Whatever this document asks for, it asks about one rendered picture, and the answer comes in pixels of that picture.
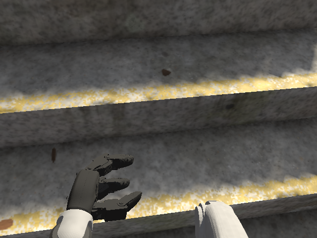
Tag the robot left forearm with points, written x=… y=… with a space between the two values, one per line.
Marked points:
x=73 y=223

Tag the robot right thigh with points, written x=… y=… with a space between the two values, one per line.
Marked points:
x=216 y=219

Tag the robot left hand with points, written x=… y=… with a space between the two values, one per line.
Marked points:
x=90 y=185

